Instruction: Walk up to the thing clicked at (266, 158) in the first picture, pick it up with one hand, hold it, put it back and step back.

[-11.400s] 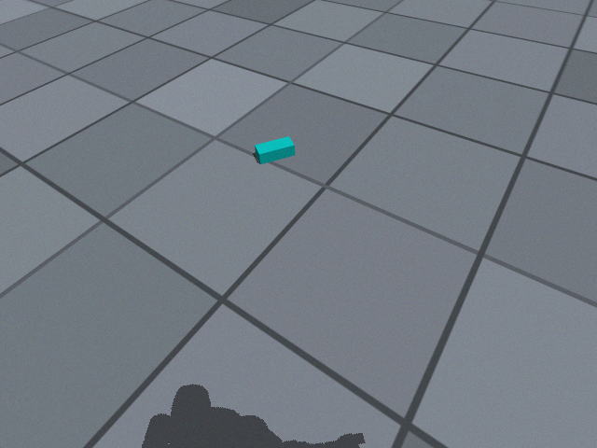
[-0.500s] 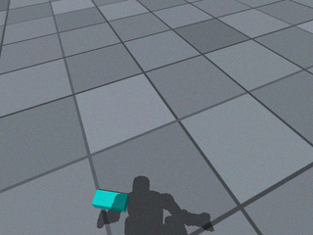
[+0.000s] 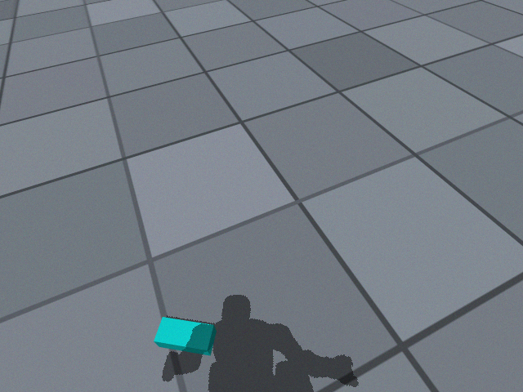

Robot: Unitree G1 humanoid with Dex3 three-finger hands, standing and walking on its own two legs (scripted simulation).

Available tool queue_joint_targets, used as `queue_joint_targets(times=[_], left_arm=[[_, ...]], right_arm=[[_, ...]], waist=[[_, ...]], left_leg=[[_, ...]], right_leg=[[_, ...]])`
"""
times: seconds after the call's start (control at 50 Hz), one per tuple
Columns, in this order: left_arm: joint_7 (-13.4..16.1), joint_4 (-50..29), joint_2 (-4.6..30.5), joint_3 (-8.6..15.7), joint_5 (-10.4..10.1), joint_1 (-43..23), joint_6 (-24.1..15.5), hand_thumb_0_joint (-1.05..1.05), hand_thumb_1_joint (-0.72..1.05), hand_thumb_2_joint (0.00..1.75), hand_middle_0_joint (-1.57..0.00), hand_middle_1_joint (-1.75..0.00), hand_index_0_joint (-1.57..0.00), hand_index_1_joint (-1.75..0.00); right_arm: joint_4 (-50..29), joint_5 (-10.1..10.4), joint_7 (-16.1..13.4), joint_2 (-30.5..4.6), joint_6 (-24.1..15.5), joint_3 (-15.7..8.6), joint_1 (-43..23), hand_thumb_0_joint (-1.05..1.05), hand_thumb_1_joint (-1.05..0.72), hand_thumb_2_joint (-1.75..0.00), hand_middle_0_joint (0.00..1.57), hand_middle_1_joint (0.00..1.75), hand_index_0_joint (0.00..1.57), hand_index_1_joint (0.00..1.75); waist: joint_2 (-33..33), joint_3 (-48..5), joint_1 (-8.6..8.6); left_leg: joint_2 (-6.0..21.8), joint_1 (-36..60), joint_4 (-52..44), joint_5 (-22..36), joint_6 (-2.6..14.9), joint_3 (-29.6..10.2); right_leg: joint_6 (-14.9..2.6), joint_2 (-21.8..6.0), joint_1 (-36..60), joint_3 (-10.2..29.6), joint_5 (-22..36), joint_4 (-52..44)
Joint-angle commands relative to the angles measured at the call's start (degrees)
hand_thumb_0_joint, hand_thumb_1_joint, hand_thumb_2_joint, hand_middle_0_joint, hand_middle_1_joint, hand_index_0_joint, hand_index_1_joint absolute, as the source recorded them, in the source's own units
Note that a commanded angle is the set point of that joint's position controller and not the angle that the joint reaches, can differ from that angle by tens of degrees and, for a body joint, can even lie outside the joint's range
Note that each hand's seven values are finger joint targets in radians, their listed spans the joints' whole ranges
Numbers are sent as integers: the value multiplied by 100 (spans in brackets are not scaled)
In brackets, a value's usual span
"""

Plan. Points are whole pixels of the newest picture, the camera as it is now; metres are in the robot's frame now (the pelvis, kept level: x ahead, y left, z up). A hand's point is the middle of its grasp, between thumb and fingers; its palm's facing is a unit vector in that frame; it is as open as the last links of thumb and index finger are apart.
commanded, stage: stand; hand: left
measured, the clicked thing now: (186, 336) +0.43 +0.35 -0.75
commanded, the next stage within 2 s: walk up in 0.06 s
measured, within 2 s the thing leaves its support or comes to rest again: neither
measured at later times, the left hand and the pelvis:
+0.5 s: hand out of the picture +0.02 +0.43 -0.17, palm faces +0.01 -0.86 -0.50, open 7.3 cm; pelvis -0.03 +0.12 -0.03, yaw +2 degrees
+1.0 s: hand out of the picture +0.09 +0.36 -0.16, palm faces -0.07 -0.95 -0.30, open 7.3 cm; pelvis -0.02 +0.12 -0.01, yaw -3 degrees
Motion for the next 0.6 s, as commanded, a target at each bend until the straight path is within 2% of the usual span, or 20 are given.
queue_joint_targets(times=[0.0, 0.02, 0.04, 0.06, 0.08, 0.1, 0.14, 0.16, 0.24, 0.28, 0.3, 0.32, 0.34, 0.36, 0.38, 0.4, 0.44, 0.48, 0.52, 0.58], left_arm=[[120, -315, 1263, 234, -1, -196, -138, 0, 90, 90, -20, -30, -20, -30], [114, -312, 1249, 227, -16, -203, -134, 0, 90, 90, -20, -30, -20, -30], [400, -169, 2118, 617, -95, 758, -210, 0, 90, 90, -20, -30, -20, -30], [532, -153, 2393, 730, -53, 1221, -230, 0, 90, 90, -20, -30, -20, -30], [625, -331, 2569, 820, 36, 1255, -252, 0, 90, 90, -20, -30, -20, -30], [674, -526, 2424, 830, 44, 1026, -254, 0, 90, 90, -20, -30, -20, -30], [676, -886, 2107, 781, 75, 396, -258, 0, 90, 90, -20, -30, -20, -30], [665, -967, 2049, 773, 110, 392, -266, 0, 90, 90, -20, -30, -20, -30], [605, -1290, 2168, 852, 202, 421, -287, 0, 90, 90, -20, -30, -20, -30], [550, -1463, 2099, 796, 162, 165, -239, 0, 90, 90, -20, -30, -20, -30], [533, -1544, 2080, 761, 135, -101, -189, 0, 90, 90, -20, -30, -20, -30], [536, -1557, 1662, 661, 104, 135, -113, 0, 90, 90, -20, -30, -20, -30], [554, -1598, 1124, 523, 29, 476, -71, 0, 90, 90, -20, -30, -20, -30], [654, -1518, 1428, 566, -3, 265, -61, 0, 90, 90, -20, -30, -20, -30], [679, -1405, 1649, 587, -10, 303, -44, 0, 90, 90, -20, -30, -20, -30], [631, -1245, 1630, 589, -28, 598, -48, 0, 90, 90, -20, -30, -20, -30], [490, -1057, 1656, 586, -47, 1034, -96, 0, 90, 90, -20, -30, -20, -30], [337, -1041, 1470, 544, 11, 893, -119, 0, 90, 90, -20, -30, -20, -30], [248, -1189, 1382, 542, 73, 590, -86, 0, 90, 90, -20, -30, -20, -30], [191, -1280, 1309, 561, 105, 640, -34, 0, 90, 90, -20, -30, -20, -30]], right_arm=[[-365, 14, -90, -1233, -102, -228, -156, 0, -90, -90, 20, 30, 20, 30], [-354, 15, -89, -1223, -98, -223, -158, 0, -90, -90, 20, 30, 20, 30], [-874, -329, 87, -1907, 224, -608, -437, 0, -90, -90, 20, 30, 20, 30], [-1108, -355, 158, -1495, 362, -558, -541, 0, -90, -90, 20, 30, 20, 30], [-1372, -406, 208, -1364, 462, -565, -497, 0, -90, -90, 20, 30, 20, 30], [-1499, -408, 255, -1340, 541, -613, -347, 0, -90, -90, 20, 30, 20, 30], [-1614, -377, 368, -1374, 600, -742, 73, 0, -90, -90, 20, 30, 20, 30], [-1689, -376, 404, -1368, 602, -775, 137, 0, -90, -90, 20, 30, 20, 30], [-1968, -345, 427, -1336, 570, -879, 127, 0, -90, -90, 20, 30, 20, 30], [-1832, -286, 416, -1375, 525, -966, 529, 0, -90, -90, 20, 30, 20, 30], [-1676, -277, 387, -1354, 498, -1026, 1053, 0, -90, -90, 20, 30, 20, 30], [-1540, -313, 339, -1560, 441, -1104, 1404, 0, -90, -90, 20, 30, 20, 30], [-1708, -396, 296, -2091, 377, -1151, 1251, 0, -90, -90, 20, 30, 20, 30], [-1866, -246, 274, -2573, 332, -1184, 847, 0, -90, -90, 20, 30, 20, 30], [-2017, -230, 247, -2330, 322, -1110, 573, 0, -90, -90, 20, 30, 20, 30], [-2070, -163, 172, -1930, 303, -960, 281, 0, -90, -90, 20, 30, 20, 30], [-2097, -104, 53, -1757, 190, -870, 218, 0, -90, -90, 20, 30, 20, 30], [-1981, -73, 17, -1628, 72, -791, 368, 0, -90, -90, 20, 30, 20, 30], [-1926, -81, -46, -1689, -23, -759, 651, 0, -90, -90, 20, 30, 20, 30], [-1936, -21, -117, -1705, -114, -675, 553, 0, -90, -90, 20, 30, 20, 30]], waist=[[-16, -494, -4], [-22, -439, 0], [580, -101, 359], [-163, -123, 542], [-237, -210, 535], [-222, -238, 393], [-438, -279, -46], [-557, -324, -61], [-1156, -353, 51], [-1139, -475, -100], [-1129, -590, -438], [-350, -687, -546], [1646, -506, -454], [2038, -505, -511], [1425, -126, -354], [985, -23, -76], [1036, -162, 137], [813, -329, 48], [681, -206, -80], [792, -260, -5]], left_leg=[[424, 100, -255, 898, 362, -283], [422, 84, -267, 830, 365, -273], [-52, -861, 895, 707, 427, 177], [-327, -1875, 1984, -1176, 325, 59], [-149, -2250, 3108, -1748, 370, -605], [13, -2307, 3817, -1847, 441, -984], [145, -2154, 4280, -1572, 426, -1236], [119, -2133, 4136, -1483, 404, -1116], [230, -1810, 2937, -1730, 391, -718], [-53, -994, 2141, -1305, 408, -316], [-193, -299, 1398, -443, 456, -78], [-288, 410, 965, -246, 532, -213], [872, 72, -107, -598, 881, -2136], [1607, -1004, -551, -1319, 1705, -3452], [1577, -1415, -491, -1399, 1875, -3116], [1280, -1292, -143, -1169, 1718, -2377], [1036, -733, 320, -651, 1485, -1921], [1207, -445, 473, 82, 1539, -1877], [1441, -493, 507, 849, 1578, -1922], [1516, -432, 739, 2029, 1563, -1792]], right_leg=[[-326, -471, 44, 315, 1086, -277], [-330, -473, 22, 322, 998, -301], [-573, -969, 477, 828, 1353, -227], [-1047, -1695, 1039, 1731, 1928, -440], [-1535, -2294, 903, 2242, 1883, -452], [-1719, -2357, 538, 2047, 1593, -358], [-1591, -1876, 45, 1316, 1206, -218], [-1483, -1652, 21, 1029, 1198, -115], [-1571, -1679, -328, 898, 1481, 485], [-1338, -1343, -900, 557, 1080, 961], [-1140, -1165, -1350, 409, 764, 1416], [-863, -585, -1933, 285, -213, 2458], [-553, 486, -2663, -200, -2420, 3769], [-510, 575, -2293, 482, -3065, 4357], [-531, 444, -2243, 734, -2821, 4831], [-492, 392, -2309, 750, -2484, 4941], [-424, 184, -2292, 596, -1909, 4325], [-286, 169, -1806, 442, -1972, 3339], [-288, 182, -1441, 314, -1999, 2730], [-386, 207, -1019, 69, -1677, 2047]])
